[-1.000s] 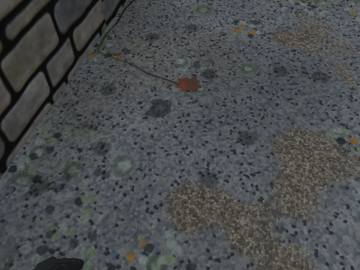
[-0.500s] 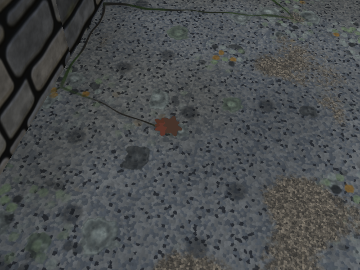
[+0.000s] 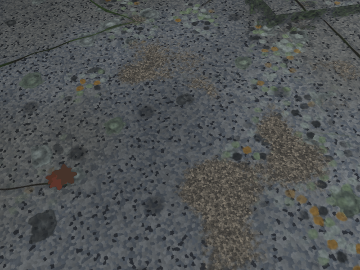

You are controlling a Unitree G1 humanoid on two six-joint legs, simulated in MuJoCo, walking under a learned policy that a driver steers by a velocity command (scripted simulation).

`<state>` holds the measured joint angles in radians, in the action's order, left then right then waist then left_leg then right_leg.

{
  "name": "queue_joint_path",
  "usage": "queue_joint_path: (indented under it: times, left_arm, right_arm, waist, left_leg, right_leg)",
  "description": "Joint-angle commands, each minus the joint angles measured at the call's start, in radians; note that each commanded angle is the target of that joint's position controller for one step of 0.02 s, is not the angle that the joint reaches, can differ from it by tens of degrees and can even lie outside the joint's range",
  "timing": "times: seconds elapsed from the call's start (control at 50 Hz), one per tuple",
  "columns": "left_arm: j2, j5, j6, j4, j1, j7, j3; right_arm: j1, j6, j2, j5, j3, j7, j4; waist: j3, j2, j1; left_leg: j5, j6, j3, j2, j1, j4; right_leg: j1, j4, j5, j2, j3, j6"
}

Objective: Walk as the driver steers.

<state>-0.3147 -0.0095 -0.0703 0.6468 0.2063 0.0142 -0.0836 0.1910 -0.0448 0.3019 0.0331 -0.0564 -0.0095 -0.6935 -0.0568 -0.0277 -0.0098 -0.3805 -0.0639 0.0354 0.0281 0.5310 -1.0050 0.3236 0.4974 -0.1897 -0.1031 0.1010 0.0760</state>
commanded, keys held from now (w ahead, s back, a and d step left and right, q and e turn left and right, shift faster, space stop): w+e+shift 0.16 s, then w+shift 0.28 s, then w+q+shift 0.28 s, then q+shift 0.28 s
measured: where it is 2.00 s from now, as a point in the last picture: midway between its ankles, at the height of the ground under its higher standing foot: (258, 209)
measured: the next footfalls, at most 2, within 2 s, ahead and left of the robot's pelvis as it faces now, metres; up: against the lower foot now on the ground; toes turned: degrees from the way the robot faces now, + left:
left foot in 0.18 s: +0.10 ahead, +0.13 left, +0.00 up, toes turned -15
right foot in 0.60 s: +0.31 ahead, -0.24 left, +0.00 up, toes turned -16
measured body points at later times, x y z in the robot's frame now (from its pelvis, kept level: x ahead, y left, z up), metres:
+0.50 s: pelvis +0.15 -0.03 +0.00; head +0.17 +0.00 +0.45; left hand +0.44 +0.12 -0.08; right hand +0.02 -0.28 -0.10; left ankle +0.06 +0.14 -0.74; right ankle +0.21 -0.21 -0.68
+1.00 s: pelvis +0.47 -0.15 -0.02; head +0.51 -0.15 +0.42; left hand +0.48 +0.12 -0.15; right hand +0.67 -0.40 -0.11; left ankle +0.65 -0.12 -0.72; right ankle +0.28 -0.23 -0.72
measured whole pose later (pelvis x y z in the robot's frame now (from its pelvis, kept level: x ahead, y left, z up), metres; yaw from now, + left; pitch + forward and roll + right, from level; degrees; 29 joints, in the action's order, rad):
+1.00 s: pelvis +0.47 -0.15 -0.02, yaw +1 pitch +0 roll -2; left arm -0.26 0.00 0.07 0.83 0.38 -0.03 -0.04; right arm 0.06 0.02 0.29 0.04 -0.05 0.08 -0.69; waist -0.09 -0.04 -0.04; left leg 0.02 0.12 -0.15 -0.03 0.62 -0.65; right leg -0.08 0.51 -0.49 0.02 -0.29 -0.02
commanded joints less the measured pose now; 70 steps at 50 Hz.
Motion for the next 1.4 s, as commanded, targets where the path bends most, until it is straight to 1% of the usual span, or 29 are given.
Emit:
queue_joint_path:
  times: [0.02, 0.1, 0.16, 0.18, 0.2, 0.22, 0.26, 0.3, 0.5, 0.54, 0.58, 0.6, 0.62, 0.64, 0.66, 0.7, 0.76, 0.82, 0.9, 0.96, 1.0, 1.02, 1.04, 1.06, 1.08, 1.1, 1.14, 1.22, 1.4]
  left_arm:
    - [-0.182, -0.010, 0.015, -0.070, 0.029, 0.010, -0.054]
    - [-0.189, -0.015, 0.028, -0.080, 0.001, 0.020, -0.056]
    - [-0.163, -0.011, 0.035, -0.137, -0.190, 0.025, -0.049]
    - [-0.099, -0.008, 0.049, -0.152, -0.212, 0.016, -0.031]
    - [0.023, 0.007, 0.063, -0.152, -0.130, 0.006, 0.007]
    - [-0.037, -0.010, 0.076, -0.175, -0.141, 0.008, 0.007]
    - [-0.082, -0.027, 0.082, -0.143, -0.114, 0.029, -0.002]
    - [-0.088, -0.038, 0.078, -0.096, -0.042, 0.056, -0.003]
    - [-0.037, -0.028, 0.097, -0.166, -0.342, 0.091, 0.046]
    - [-0.031, -0.024, 0.105, -0.161, -0.323, 0.085, 0.052]
    - [-0.079, -0.024, 0.117, -0.106, -0.130, 0.053, 0.028]
    - [-0.114, -0.032, 0.128, -0.035, 0.089, 0.029, 0.008]
    - [-0.202, -0.057, 0.135, -0.006, 0.285, 0.002, -0.018]
    - [-0.304, -0.070, 0.141, -0.005, 0.332, -0.012, -0.034]
    - [-0.233, -0.062, 0.139, -0.009, 0.253, -0.016, -0.019]
    - [-0.093, -0.050, 0.145, 0.018, 0.152, -0.005, 0.018]
    - [-0.030, -0.022, 0.161, 0.039, 0.093, -0.018, 0.038]
    - [-0.015, -0.006, 0.185, 0.070, 0.089, -0.015, 0.040]
    - [-0.032, 0.007, 0.182, 0.085, 0.033, -0.038, 0.035]
    - [-0.124, 0.016, 0.173, 0.088, 0.049, -0.055, 0.007]
    - [-0.142, 0.025, 0.151, 0.070, 0.016, -0.049, -0.004]
    - [-0.099, 0.031, 0.143, 0.078, 0.013, -0.033, 0.004]
    - [0.021, -0.001, 0.132, 0.052, 0.114, -0.025, 0.030]
    - [-0.027, -0.004, 0.117, -0.001, 0.229, -0.034, 0.029]
    - [-0.078, -0.024, 0.112, 0.011, 0.203, -0.041, 0.033]
    - [-0.104, -0.032, 0.106, 0.006, 0.123, -0.042, 0.028]
    - [-0.093, -0.045, 0.080, -0.007, 0.064, -0.051, 0.028]
    - [-0.048, -0.036, 0.038, -0.011, 0.033, -0.056, 0.042]
    - [-0.081, -0.018, 0.032, -0.049, -0.160, -0.054, 0.034]
  right_arm:
    - [-0.037, 0.014, 0.082, 0.007, -0.016, 0.011, 0.080]
    - [-0.079, 0.044, 0.082, -0.006, -0.013, 0.025, 0.088]
    - [0.148, 0.067, 0.078, -0.038, -0.018, 0.002, 0.024]
    - [0.288, 0.075, 0.152, -0.026, -0.037, -0.019, -0.016]
    - [0.262, 0.086, 0.242, -0.002, -0.049, -0.031, 0.006]
    - [0.140, 0.089, 0.263, 0.025, -0.058, -0.028, 0.038]
    - [0.061, 0.103, 0.146, 0.006, -0.028, -0.006, 0.044]
    - [0.083, 0.120, 0.127, 0.000, -0.020, 0.001, 0.028]
    - [0.299, 0.143, 0.117, -0.017, -0.024, 0.020, -0.103]
    - [0.296, 0.136, 0.156, -0.017, -0.033, 0.019, -0.121]
    - [0.289, 0.131, 0.199, -0.023, -0.042, 0.020, -0.144]
    - [0.258, 0.136, 0.199, -0.030, -0.040, 0.022, -0.140]
    - [0.238, 0.143, 0.132, -0.027, -0.020, 0.028, -0.106]
    - [0.251, 0.148, -0.008, -0.054, 0.007, 0.033, -0.036]
    - [0.164, 0.135, 0.077, -0.050, -0.015, 0.027, -0.043]
    - [0.140, 0.122, 0.060, -0.036, -0.016, 0.043, -0.068]
    - [0.161, 0.072, 0.024, -0.012, -0.014, 0.064, -0.080]
    - [0.078, 0.050, -0.014, -0.004, -0.005, 0.070, -0.038]
    - [-0.049, 0.063, -0.025, -0.005, 0.016, 0.102, 0.012]
    - [0.073, 0.057, 0.019, 0.003, 0.002, 0.099, -0.014]
    - [0.306, 0.057, 0.097, 0.015, -0.034, 0.067, -0.065]
    - [0.341, 0.062, 0.143, 0.013, -0.055, 0.039, -0.085]
    - [0.263, 0.057, 0.244, -0.005, -0.073, 0.025, -0.062]
    - [0.251, 0.052, 0.318, -0.021, -0.098, 0.033, 0.000]
    - [0.141, 0.035, 0.269, -0.034, -0.097, 0.023, 0.052]
    - [0.084, 0.024, 0.192, -0.040, -0.076, 0.015, 0.060]
    - [0.055, 0.024, 0.125, -0.043, -0.055, 0.009, 0.039]
    - [0.066, 0.038, 0.164, -0.024, -0.067, 0.015, 0.022]
    - [0.121, -0.002, 0.186, -0.026, -0.089, 0.006, 0.027]
  waist:
    - [0.148, 0.163, -0.036]
    - [0.079, 0.150, -0.020]
    - [0.055, 0.106, 0.149]
    - [0.063, 0.001, 0.206]
    - [0.107, -0.241, 0.153]
    - [0.056, -0.138, 0.086]
    - [-0.003, -0.030, 0.025]
    - [0.029, -0.086, 0.020]
    - [-0.072, -0.114, 0.123]
    - [-0.072, -0.130, 0.101]
    - [0.025, -0.113, -0.011]
    - [0.153, -0.068, -0.127]
    - [0.313, 0.052, -0.217]
    - [0.447, 0.342, -0.176]
    - [0.321, 0.177, -0.160]
    - [0.098, 0.076, -0.064]
    - [0.013, 0.163, 0.010]
    - [-0.042, 0.138, 0.052]
    - [-0.053, 0.124, 0.055]
    - [0.062, 0.114, 0.104]
    - [0.194, 0.096, 0.208]
    - [0.180, 0.004, 0.225]
    - [0.134, -0.182, 0.097]
    - [0.444, -0.161, 0.072]
    - [0.429, -0.025, 0.062]
    - [0.275, 0.067, 0.044]
    - [0.122, 0.109, -0.001]
    - [0.164, 0.094, -0.004]
    - [0.097, -0.064, 0.077]
  left_leg:
    - [-0.008, 0.007, 0.022, -0.029, 0.061, 0.103]
    - [-0.035, 0.024, 0.034, -0.066, -0.059, 0.270]
    - [0.084, 0.065, 0.002, -0.082, -0.560, 0.576]
    - [0.028, 0.079, 0.029, 0.011, -0.763, 0.686]
    - [-0.324, 0.121, 0.438, 0.331, -0.751, 0.801]
    - [-0.496, 0.195, 0.687, 0.418, -0.569, 0.872]
    - [-0.401, 0.195, 0.521, 0.324, -0.469, 0.845]
    - [-0.252, 0.169, 0.321, 0.218, -0.441, 0.853]
    - [0.073, 0.219, 0.092, 0.196, -0.445, 0.967]
    - [0.298, 0.222, 0.079, 0.211, -0.425, 0.928]
    - [0.797, 0.221, 0.040, 0.207, -0.414, 0.677]
    - [0.851, 0.204, -0.009, 0.154, -0.300, 0.411]
    - [0.493, 0.193, -0.035, 0.082, -0.064, 0.057]
    - [-0.137, 0.183, 0.021, -0.051, 0.208, -0.259]
    - [-0.020, 0.198, 0.088, -0.023, 0.268, -0.357]
    - [0.132, 0.189, 0.077, 0.075, 0.216, -0.274]
    - [0.152, 0.128, 0.018, 0.099, 0.184, -0.262]
    - [0.221, 0.108, -0.042, 0.075, 0.211, -0.200]
    - [0.473, 0.128, -0.163, 0.005, 0.012, 0.254]
    - [0.447, 0.179, -0.229, -0.101, -0.201, 0.335]
    - [0.409, 0.242, -0.165, -0.133, -0.460, 0.375]
    - [0.515, 0.277, -0.085, -0.096, -0.559, 0.485]
    - [1.312, 0.335, 0.186, 0.104, -0.667, 0.337]
    - [1.298, 0.537, 0.578, 0.286, -0.877, 0.480]
    - [0.840, 0.538, 0.664, 0.290, -0.787, 0.611]
    - [0.575, 0.496, 0.606, 0.237, -0.622, 0.675]
    - [0.543, 0.403, 0.480, 0.144, -0.396, 0.721]
    - [0.748, 0.315, 0.372, 0.043, -0.275, 0.658]
    - [0.154, 0.209, 0.580, -0.016, -0.396, 0.702]
  right_leg:
    - [-0.166, -0.246, -0.413, 0.230, 0.420, 0.179]
    - [-0.042, -0.242, -0.471, 0.210, 0.489, 0.167]
    - [0.341, -0.145, -0.414, 0.103, 0.406, 0.070]
    - [0.504, 0.023, -0.431, -0.005, 0.256, -0.022]
    - [0.562, 0.396, -0.398, -0.095, 0.099, -0.028]
    - [0.624, 0.539, -0.236, -0.008, 0.092, -0.028]
    - [0.593, 0.615, -0.089, 0.049, 0.111, -0.034]
    - [0.516, 0.652, -0.010, 0.041, 0.071, -0.055]
    - [0.368, 0.230, 0.074, 0.140, -0.142, -0.061]
    - [0.210, 0.131, -0.017, 0.110, -0.167, -0.040]
    - [-0.075, 0.058, -0.096, 0.036, -0.188, -0.012]
    - [-0.370, 0.043, -0.055, 0.040, -0.165, -0.001]
    - [-0.657, 0.005, -0.357, 0.281, 0.082, 0.014]
    - [-0.782, -0.189, -0.784, 0.548, 0.582, 0.041]
    - [-0.603, -0.261, -0.746, 0.536, 0.633, 0.025]
    - [-0.360, -0.229, -0.305, 0.430, 0.267, -0.016]
    - [-0.221, -0.310, -0.008, 0.385, 0.058, 0.000]
    - [-0.192, -0.279, 0.605, 0.358, -0.172, 0.001]
    - [-0.140, -0.260, 0.628, 0.269, -0.361, -0.023]
    - [-0.229, -0.022, 0.953, 0.307, -0.360, -0.046]
    - [-0.179, 0.373, 0.878, 0.331, -0.322, -0.058]
    - [-0.065, 0.685, 0.305, 0.222, -0.327, -0.089]
    - [0.227, 1.057, -0.479, 0.067, -0.306, -0.128]
    - [0.343, 1.196, -0.432, 0.031, -0.065, -0.148]
    - [0.367, 1.141, -0.342, 0.083, -0.002, -0.131]
    - [0.369, 1.038, -0.293, 0.114, 0.000, -0.128]
    - [0.301, 0.853, -0.254, 0.154, -0.005, -0.138]
    - [0.180, 0.658, -0.192, 0.155, -0.014, -0.160]
    - [0.311, 0.402, -0.089, 0.089, 0.066, -0.144]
